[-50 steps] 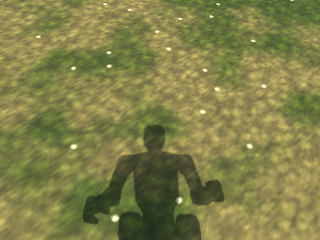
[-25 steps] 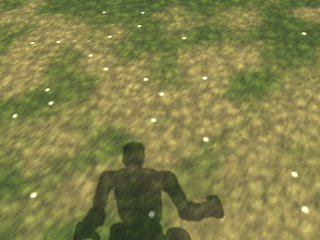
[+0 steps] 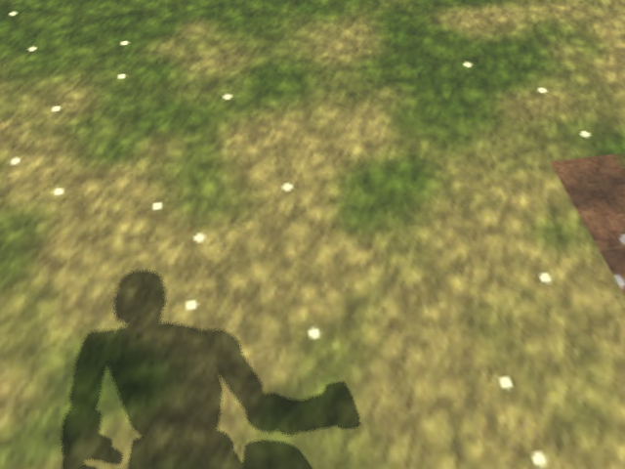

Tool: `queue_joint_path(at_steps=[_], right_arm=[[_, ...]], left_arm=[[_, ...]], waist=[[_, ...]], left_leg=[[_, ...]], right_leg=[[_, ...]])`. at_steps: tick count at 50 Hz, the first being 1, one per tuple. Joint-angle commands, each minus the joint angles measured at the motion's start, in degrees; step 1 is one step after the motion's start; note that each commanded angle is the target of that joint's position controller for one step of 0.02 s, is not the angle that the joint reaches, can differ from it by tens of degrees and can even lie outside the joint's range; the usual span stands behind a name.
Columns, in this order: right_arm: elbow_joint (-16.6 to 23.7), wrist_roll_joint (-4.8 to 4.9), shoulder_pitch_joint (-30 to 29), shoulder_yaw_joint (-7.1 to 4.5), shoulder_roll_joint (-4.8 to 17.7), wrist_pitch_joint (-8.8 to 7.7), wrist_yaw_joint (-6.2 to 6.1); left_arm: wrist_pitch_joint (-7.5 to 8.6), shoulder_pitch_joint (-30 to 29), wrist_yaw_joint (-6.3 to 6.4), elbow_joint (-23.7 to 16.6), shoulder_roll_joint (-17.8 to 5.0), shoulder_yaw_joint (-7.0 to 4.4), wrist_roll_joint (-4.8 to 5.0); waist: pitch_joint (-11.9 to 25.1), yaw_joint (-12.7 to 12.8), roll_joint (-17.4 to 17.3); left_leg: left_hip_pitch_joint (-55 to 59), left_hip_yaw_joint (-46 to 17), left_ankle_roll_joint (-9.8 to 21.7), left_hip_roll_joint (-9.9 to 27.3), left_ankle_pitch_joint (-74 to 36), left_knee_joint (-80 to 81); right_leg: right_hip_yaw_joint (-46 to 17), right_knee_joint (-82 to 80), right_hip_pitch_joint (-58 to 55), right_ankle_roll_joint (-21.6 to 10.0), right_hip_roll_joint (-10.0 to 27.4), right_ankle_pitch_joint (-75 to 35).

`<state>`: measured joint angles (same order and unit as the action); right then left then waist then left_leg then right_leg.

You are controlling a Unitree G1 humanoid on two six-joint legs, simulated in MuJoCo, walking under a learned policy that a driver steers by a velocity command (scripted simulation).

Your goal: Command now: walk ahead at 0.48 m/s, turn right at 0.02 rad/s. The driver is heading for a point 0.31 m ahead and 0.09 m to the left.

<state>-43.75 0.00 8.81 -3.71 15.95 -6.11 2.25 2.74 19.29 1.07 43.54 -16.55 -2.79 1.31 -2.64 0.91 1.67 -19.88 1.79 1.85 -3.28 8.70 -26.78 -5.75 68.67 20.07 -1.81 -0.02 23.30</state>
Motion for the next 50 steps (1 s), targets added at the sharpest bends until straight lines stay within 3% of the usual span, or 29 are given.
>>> queue_joint_path(at_steps=[1, 4, 5, 7, 11, 14, 15, 16, 17, 18, 19, 20, 21, 22, 24, 27, 30, 31, 32, 33, 34, 35, 37, 42, 50], right_arm=[[1.61, -0.25, 3.23, -1.13, 5.76, -0.37, -0.58], [0.89, 1.31, 4.19, -1.47, 7.62, -0.33, -1.27], [0.88, 1.42, 4.38, -1.76, 8.65, -0.12, -1.57], [0.79, 1.61, 5.2, -2.2, 10.01, 0.38, -1.89], [-0.72, 1.88, 9.8, -2.28, 10.63, 1.7, -2.23], [-0.82, 1.42, 9.86, -1.67, 9.07, 2.53, -2.62], [-0.42, 0.78, 10.13, -0.97, 7.21, 2.42, -2.66], [0.86, -0.87, 13.62, 0.61, 3.17, 2.15, -2.73], [-0.75, 0.45, 22.1, 1.17, 2.13, 2.33, -2.82], [-1.93, 1.31, 21.59, -0.08, 7.32, 3.07, -2.91], [-1.17, 1.57, 16.15, -0.6, 8.72, 3.94, -3.11], [-0.55, 1.05, 12.64, -0.52, 7.92, 4.92, -3.49], [0.07, 0.38, 11.03, -0.53, 7.14, 5.86, -3.85], [0.01, 0.18, 11.14, -0.29, 5.91, 6.56, -3.99], [-0.73, -0.02, 12.04, 0.29, 3.84, 7.0, -4.23], [-0.68, -0.22, 9.3, 0.72, 3.57, 7.23, -4.19], [-0.92, -0.72, 7.72, 0.64, 4.01, 7.83, -3.84], [-0.2, -1.41, 6.05, 0.63, 4.81, 7.92, -3.89], [0.86, -1.6, 4.93, 0.41, 6.91, 7.87, -4.15], [0.78, -0.77, 2.73, -0.5, 10.84, 8.0, -4.47], [0.28, -0.43, 2.25, -0.32, 8.24, 7.84, -4.17], [0.12, -0.82, 1.85, 0.33, 6.0, 7.43, -3.99], [-0.24, -0.98, 1.05, 0.79, 4.85, 6.45, -3.85], [-2.23, -0.34, 2.12, 0.76, 5.42, 5.61, -4.06], [-5.86, -0.18, 1.78, 0.86, 5.21, 5.97, -4.19]], left_arm=[[2.02, -1.6, -0.5, -5.8, -5.35, -1.45, -0.63], [2.15, -5.65, -0.84, -7.86, -2.82, -0.27, -1.61], [2.43, -7.82, -1.03, -8.65, -2.1, 0.23, -1.92], [2.92, -11.7, -1.56, -9.47, -1.83, 0.66, -1.64], [3.46, -15.85, -2.16, -10.71, -4.28, -0.17, -1.34], [3.61, -10.94, -1.95, -9.26, -6.17, -1.6, -2.25], [3.69, -7.13, -1.6, -8.81, -8.19, -2.32, -2.76], [3.45, -1.99, -1.21, -9.27, -12.18, -2.86, -4.08], [2.21, -0.44, -1.64, -8.03, -11.71, -2.79, -3.51], [1.55, -1.37, -2.29, -7.93, -8.96, -2.19, -2.1], [1.3, -4.29, -2.49, -8.03, -7.02, -1.55, -1.56], [1.31, -8.09, -2.75, -7.94, -4.95, -0.6, -1.77], [1.52, -11.28, -2.88, -7.73, -3.59, -0.04, -2.26], [1.6, -13.14, -2.92, -7.24, -3.77, -0.14, -2.85], [1.69, -14.96, -2.7, -6.32, -4.0, -0.36, -3.4], [1.1, -13.75, -2.07, -4.32, -4.98, -0.59, -2.64], [0.13, -14.39, -1.97, -2.99, -4.6, -0.08, -1.8], [0.12, -12.64, -2.1, -1.97, -3.2, 0.5, -1.89], [0.2, -11.11, -2.21, -1.26, -2.25, 0.96, -2.6], [0.23, -7.55, -2.35, -0.84, -2.8, 0.66, -2.87], [-0.07, -9.29, -1.95, -0.55, -3.47, 0.6, -2.95], [-0.31, -10.81, -1.59, -0.68, -4.01, 0.4, -2.65], [-0.74, -10.11, -1.0, 0.02, -3.42, 0.48, -2.51], [-0.78, -9.27, -0.81, 1.91, -3.22, 0.34, -2.06], [-1.95, -9.67, -0.25, 5.34, -3.64, 0.03, -1.66]], waist=[[4.44, -0.54, -6.29], [1.59, -0.27, -5.9], [1.14, -0.76, -5.58], [0.79, -1.94, -5.63], [1.89, -3.42, -6.31], [5.83, -0.17, -6.59], [8.55, 1.81, -5.1], [16.93, 2.23, 6.08], [24.23, 0.19, 18.19], [21.38, 0.78, 11.38], [15.2, 0.96, 6.23], [11.26, -0.04, 2.5], [9.3, -1.7, 2.87], [8.3, -2.98, 4.38], [8.97, -4.13, 5.96], [11.11, -2.82, 5.69], [8.68, -3.68, 4.21], [6.78, -3.34, 2.93], [5.64, -2.36, 0.27], [3.46, 1.23, -6.38], [2.54, -0.44, -7.34], [1.22, -0.88, -6.64], [1.6, -0.6, -7.1], [4.64, -0.85, -4.19], [4.31, -0.72, -1.9]], left_leg=[[13.76, -22.68, 13.0, 15.69, -3.98, 15.11], [8.88, -18.91, 14.23, 15.24, -5.53, 18.17], [7.18, -17.24, 13.78, 14.43, -5.44, 18.54], [4.36, -14.14, 12.06, 12.25, -5.48, 18.31], [8.16, -13.57, 8.28, 12.67, -12.73, 12.6], [9.84, -12.65, 3.99, 10.58, -17.44, 2.59], [7.64, -10.73, 1.71, 7.35, -15.34, -4.93], [-1.99, -7.69, -1.8, 2.43, 6.23, -21.46], [-9.71, -7.72, -4.06, -0.16, 30.0, -36.24], [-12.61, -10.49, -4.54, 1.34, 29.5, -41.93], [-15.47, -9.15, -4.7, 3.03, 26.88, -44.27], [-14.88, -7.99, -5.08, 5.03, 24.03, -41.78], [-11.44, -8.3, -5.24, 7.35, 21.05, -37.24], [-6.48, -7.38, -5.59, 7.86, 18.59, -33.17], [0.59, -5.31, -6.13, 6.95, 16.24, -24.37], [6.09, -4.24, -5.94, 6.2, 9.25, -13.62], [13.35, -2.99, -4.01, 5.15, -0.27, -1.9], [15.16, -4.92, -2.87, 6.47, -3.33, 1.49], [16.5, -8.82, -1.27, 10.31, -6.49, 3.02], [12.98, -9.1, 0.8, 11.29, -1.12, 1.42], [6.92, -8.23, 1.09, 9.37, 9.0, 2.66], [4.45, -7.91, 0.26, 8.47, 10.5, 3.53], [4.9, -7.23, -1.29, 7.94, 3.8, 2.88], [8.02, -6.35, -1.82, 7.39, -6.35, 0.04], [8.66, -5.51, -1.9, 6.52, -8.37, 0.32]], right_leg=[[-0.96, -1.48, 14.49, 0.17, 5.93, -3.78], [1.7, -13.48, 14.98, 2.12, 6.57, -3.76], [2.28, -18.17, 13.43, 2.6, 6.3, -7.05], [3.32, -27.01, 8.92, 3.34, 4.47, -15.48], [3.31, -36.48, 3.95, 3.44, 1.39, -24.85], [4.27, -41.54, -6.62, 0.56, 0.25, -28.8], [2.65, -42.49, -13.65, -1.31, 3.41, -37.34], [-9.3, -39.17, -28.65, -6.65, 16.34, -55.06], [-24.44, -41.82, -34.99, -15.24, 25.35, -55.28], [-25.84, -44.92, -30.31, -14.81, 22.88, -44.19], [-20.14, -45.79, -25.43, -12.92, 20.54, -38.44], [-15.28, -47.19, -19.04, -11.79, 18.02, -38.14], [-12.22, -48.37, -13.07, -11.06, 16.61, -38.5], [-8.84, -49.84, -8.16, -10.47, 14.45, -39.64], [-3.65, -50.38, -4.25, -10.57, 11.9, -43.58], [-2.7, -50.24, -5.5, -11.2, 11.98, -39.59], [-2.63, -50.79, -1.34, -8.44, 10.01, -16.98], [-2.53, -51.01, 0.87, -5.66, 8.33, -8.79], [-1.66, -49.72, 2.72, -2.83, 6.27, -1.81], [1.49, -49.42, 2.95, -0.73, 2.39, 0.78], [3.78, -47.63, -1.57, 0.6, 1.1, -1.75], [3.87, -46.51, -3.16, 0.62, 1.22, -3.89], [3.89, -45.24, -4.64, -0.06, 1.51, -8.99], [4.26, -43.02, -8.21, -0.37, 1.9, -20.14], [4.33, -42.58, -10.9, -0.23, 2.19, -24.0]])
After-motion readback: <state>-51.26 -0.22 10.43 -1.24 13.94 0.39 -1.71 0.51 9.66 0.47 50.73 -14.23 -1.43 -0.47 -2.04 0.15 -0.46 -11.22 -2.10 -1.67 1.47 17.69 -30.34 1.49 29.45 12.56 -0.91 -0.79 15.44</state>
